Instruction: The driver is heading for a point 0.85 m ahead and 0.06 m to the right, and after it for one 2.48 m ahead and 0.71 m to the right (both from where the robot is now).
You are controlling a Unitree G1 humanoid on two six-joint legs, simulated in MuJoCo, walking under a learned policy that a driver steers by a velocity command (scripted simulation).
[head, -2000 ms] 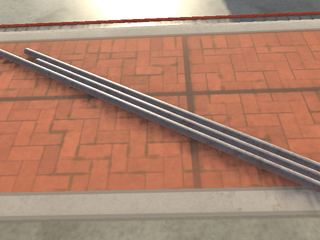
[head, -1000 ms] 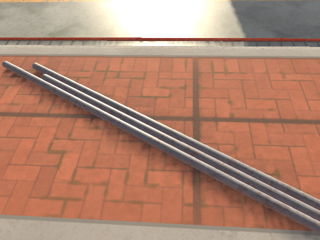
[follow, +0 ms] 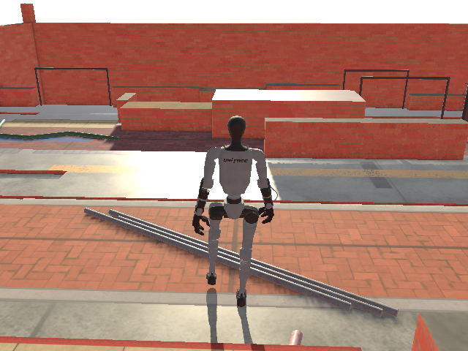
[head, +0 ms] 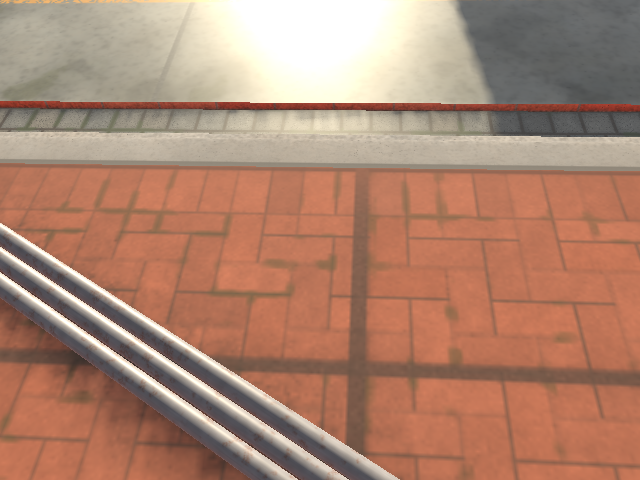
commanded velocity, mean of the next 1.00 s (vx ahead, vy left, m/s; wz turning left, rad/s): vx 0.50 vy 0.00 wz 0.00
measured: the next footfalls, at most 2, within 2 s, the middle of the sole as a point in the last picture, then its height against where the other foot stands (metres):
left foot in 0.26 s outside the picture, level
right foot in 0.72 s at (397, 435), level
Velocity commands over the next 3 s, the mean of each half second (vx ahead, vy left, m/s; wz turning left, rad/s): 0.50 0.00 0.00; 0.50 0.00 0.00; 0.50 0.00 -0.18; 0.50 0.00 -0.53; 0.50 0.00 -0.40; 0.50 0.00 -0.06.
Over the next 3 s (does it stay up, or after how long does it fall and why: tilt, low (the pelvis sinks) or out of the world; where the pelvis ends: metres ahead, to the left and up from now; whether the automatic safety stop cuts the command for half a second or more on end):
stays up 1.45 -0.30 -0.02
